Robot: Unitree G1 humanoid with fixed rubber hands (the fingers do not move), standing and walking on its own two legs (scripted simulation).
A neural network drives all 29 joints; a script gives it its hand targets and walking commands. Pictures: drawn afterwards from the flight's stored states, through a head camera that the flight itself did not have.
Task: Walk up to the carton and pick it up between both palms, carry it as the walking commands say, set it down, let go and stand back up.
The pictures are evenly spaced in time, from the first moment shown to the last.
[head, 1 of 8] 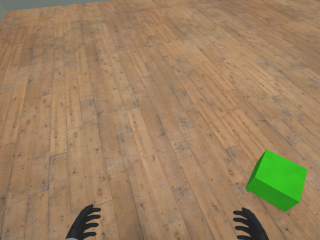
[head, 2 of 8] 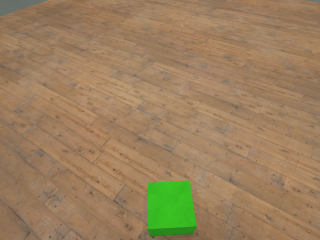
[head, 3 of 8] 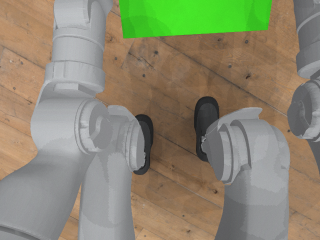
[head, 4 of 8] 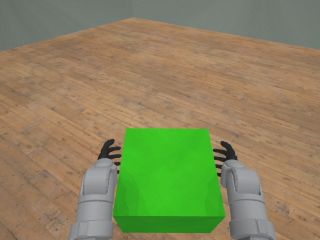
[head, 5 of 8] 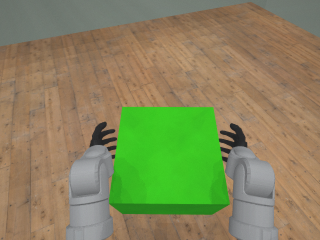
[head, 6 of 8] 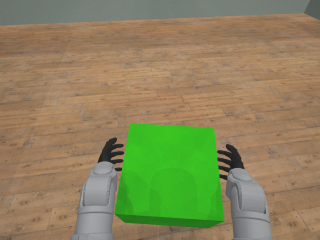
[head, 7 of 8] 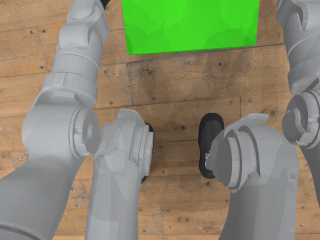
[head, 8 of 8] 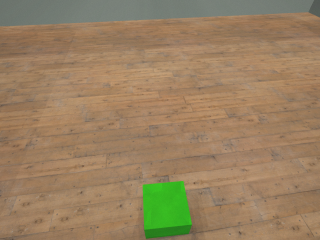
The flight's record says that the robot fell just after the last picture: no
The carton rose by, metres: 0.72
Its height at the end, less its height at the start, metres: +0.00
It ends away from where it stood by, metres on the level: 1.55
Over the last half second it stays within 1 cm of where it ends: yes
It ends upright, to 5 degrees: yes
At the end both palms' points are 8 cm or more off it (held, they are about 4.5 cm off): yes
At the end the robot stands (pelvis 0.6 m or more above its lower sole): yes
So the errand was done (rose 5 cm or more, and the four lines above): yes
